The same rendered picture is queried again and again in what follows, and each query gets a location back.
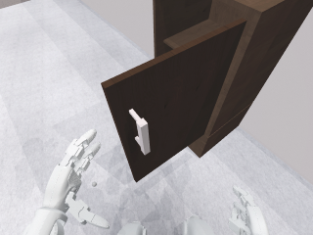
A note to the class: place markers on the robot thigh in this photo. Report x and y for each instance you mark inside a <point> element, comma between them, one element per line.
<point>133,229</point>
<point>195,226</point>

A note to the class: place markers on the right robot hand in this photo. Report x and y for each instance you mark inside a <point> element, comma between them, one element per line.
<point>252,220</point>

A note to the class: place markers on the right robot thigh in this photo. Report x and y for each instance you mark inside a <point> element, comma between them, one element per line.
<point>195,226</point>

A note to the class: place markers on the handle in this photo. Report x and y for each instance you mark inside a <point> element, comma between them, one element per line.
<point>143,138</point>

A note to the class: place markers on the left robot forearm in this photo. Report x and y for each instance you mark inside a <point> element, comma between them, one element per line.
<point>47,221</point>

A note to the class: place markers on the cupboard door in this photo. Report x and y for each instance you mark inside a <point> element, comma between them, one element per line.
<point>175,93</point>

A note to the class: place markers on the left robot hand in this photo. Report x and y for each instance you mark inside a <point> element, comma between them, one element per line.
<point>67,174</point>

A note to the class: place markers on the left robot thigh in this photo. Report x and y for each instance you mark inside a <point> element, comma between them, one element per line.
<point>133,229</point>

